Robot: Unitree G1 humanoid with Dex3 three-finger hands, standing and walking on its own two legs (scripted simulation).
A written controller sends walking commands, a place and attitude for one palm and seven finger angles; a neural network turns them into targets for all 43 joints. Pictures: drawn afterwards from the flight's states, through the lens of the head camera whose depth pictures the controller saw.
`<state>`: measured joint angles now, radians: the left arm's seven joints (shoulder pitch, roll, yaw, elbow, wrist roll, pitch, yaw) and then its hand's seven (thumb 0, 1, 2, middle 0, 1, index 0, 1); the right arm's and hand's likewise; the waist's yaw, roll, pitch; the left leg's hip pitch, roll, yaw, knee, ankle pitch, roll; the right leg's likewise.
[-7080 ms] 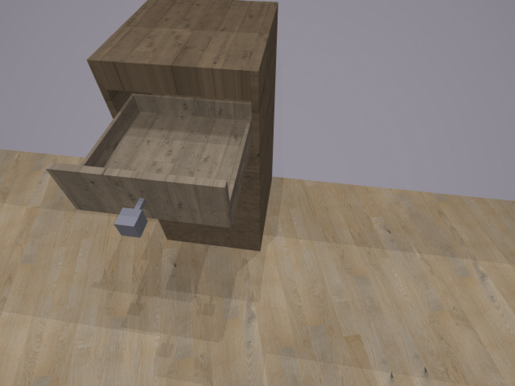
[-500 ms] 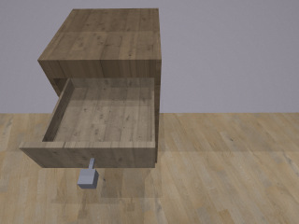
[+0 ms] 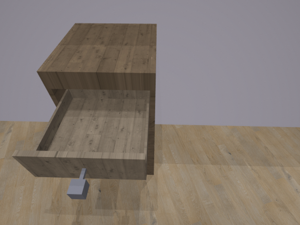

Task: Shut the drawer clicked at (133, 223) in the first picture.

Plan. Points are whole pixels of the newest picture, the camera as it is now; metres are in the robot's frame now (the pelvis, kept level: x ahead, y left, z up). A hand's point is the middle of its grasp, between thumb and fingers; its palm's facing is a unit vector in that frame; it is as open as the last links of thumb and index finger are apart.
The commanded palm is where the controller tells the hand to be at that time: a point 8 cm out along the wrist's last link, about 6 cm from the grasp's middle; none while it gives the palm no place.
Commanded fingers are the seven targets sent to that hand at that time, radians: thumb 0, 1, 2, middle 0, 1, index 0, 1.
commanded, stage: come to a stop and stand still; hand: left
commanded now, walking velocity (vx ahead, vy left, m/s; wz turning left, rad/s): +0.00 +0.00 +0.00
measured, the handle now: (80, 182) +0.25 +0.23 -0.07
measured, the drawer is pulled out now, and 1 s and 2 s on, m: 0.30 0.30 0.30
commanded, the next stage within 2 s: look again from close up in 0.18 s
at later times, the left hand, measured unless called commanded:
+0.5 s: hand out of the picture -0.03 +0.16 -0.18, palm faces +0.05 -0.98 -0.19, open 7.4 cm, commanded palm none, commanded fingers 0.00 0.90 0.90 -0.20 -0.30 -0.20 -0.30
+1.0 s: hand out of the picture +0.10 +0.23 -0.09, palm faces +0.25 -0.94 -0.23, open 7.1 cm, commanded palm +0.07 +0.25 -0.07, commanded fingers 0.00 0.90 0.90 -0.36 -0.47 -0.36 -0.47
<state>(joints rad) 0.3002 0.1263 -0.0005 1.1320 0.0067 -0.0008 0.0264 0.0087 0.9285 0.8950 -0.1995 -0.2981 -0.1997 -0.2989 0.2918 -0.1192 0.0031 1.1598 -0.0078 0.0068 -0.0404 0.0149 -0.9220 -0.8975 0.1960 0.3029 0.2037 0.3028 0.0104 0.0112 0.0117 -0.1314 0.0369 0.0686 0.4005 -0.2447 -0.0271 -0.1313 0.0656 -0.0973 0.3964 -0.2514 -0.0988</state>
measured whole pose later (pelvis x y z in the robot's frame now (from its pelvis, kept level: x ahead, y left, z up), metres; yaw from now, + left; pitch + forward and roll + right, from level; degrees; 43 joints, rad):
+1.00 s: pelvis -0.01 +0.04 -0.01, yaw +1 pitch +1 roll +1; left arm 0.54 0.18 0.00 0.28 -0.13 0.01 0.13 0.04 0.96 0.89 -0.23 -0.33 -0.23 -0.33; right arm 0.39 -0.22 0.01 0.93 0.03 -0.23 -0.06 0.05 -0.94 -0.90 0.20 0.30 0.21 0.30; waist -0.01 0.03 -0.03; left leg -0.23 -0.07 0.09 0.50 -0.30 0.07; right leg -0.26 -0.01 -0.10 0.57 -0.32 -0.04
